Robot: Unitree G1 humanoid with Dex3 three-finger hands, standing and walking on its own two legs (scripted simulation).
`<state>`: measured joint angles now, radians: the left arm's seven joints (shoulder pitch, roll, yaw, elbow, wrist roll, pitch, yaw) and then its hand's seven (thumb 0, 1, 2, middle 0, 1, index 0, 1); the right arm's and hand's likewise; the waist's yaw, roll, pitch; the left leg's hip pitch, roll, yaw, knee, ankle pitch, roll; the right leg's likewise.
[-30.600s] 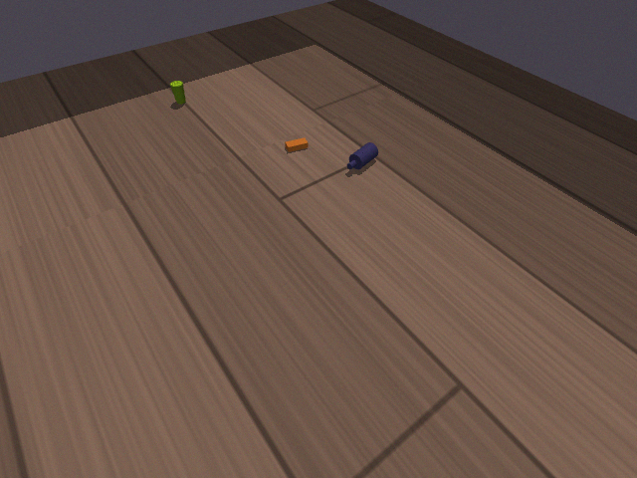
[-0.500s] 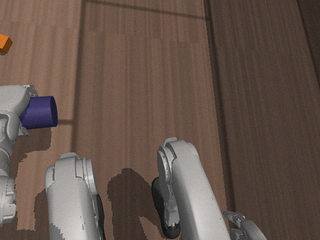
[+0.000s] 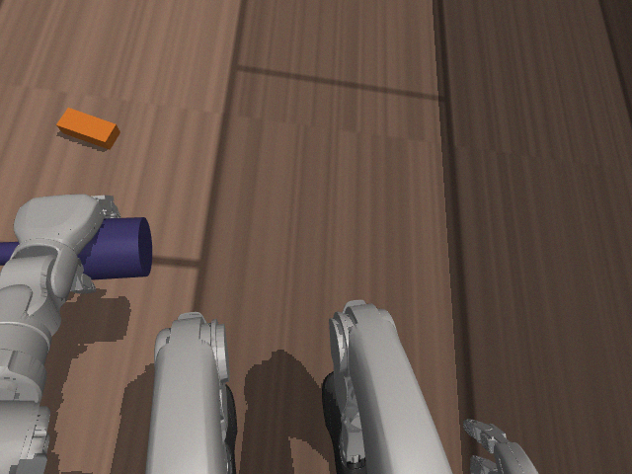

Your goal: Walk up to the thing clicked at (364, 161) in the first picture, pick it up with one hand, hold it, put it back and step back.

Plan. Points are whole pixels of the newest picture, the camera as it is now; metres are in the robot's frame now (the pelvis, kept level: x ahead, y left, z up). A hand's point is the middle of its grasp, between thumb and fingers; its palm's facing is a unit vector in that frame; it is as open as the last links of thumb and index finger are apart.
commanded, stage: lift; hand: left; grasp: from above
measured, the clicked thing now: (73, 250) +0.42 +0.30 -0.14
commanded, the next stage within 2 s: hold in 1.18 s
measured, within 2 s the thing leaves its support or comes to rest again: neither
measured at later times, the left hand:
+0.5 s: hand out of the picture +0.35 +0.27 +0.09, palm faces -0.42 -0.09 -0.90, open 10.9 cm
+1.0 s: hand out of the picture +0.36 +0.25 +0.21, palm faces -0.44 -0.09 -0.89, open 10.8 cm
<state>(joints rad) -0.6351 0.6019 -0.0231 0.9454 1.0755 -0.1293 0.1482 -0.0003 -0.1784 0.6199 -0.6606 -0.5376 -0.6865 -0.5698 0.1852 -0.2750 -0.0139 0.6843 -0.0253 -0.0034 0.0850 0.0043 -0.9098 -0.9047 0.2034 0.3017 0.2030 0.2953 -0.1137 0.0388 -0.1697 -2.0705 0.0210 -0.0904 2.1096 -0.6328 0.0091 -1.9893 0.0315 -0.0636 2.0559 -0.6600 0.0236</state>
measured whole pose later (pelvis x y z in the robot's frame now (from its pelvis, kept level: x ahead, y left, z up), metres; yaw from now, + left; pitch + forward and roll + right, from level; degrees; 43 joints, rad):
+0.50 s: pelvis +0.02 +0.00 +0.17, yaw +3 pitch +23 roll -4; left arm -0.34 0.49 -0.12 0.68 1.01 -0.01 0.10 0.00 -0.19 0.63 -0.67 -0.52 -0.70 -0.55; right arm 0.19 -0.24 -0.02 0.68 0.04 0.03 -0.03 0.01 -0.90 -0.90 0.20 0.30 0.20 0.30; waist -0.08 0.05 -0.18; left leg -1.39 0.03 -0.05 1.54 -0.55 0.01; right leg -1.34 0.03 -0.03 1.49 -0.56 0.02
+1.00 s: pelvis +0.05 +0.01 +0.29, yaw +4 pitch +12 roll -2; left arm -0.32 0.40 -0.17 0.81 1.01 0.00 0.14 0.00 -0.18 0.61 -0.69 -0.47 -0.72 -0.52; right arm 0.26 -0.25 -0.03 0.73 0.04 -0.02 -0.05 0.01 -0.91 -0.90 0.20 0.30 0.20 0.30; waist -0.07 0.04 -0.10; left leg -0.80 0.03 0.01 0.99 -0.41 0.01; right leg -0.76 0.02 0.02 0.95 -0.41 0.02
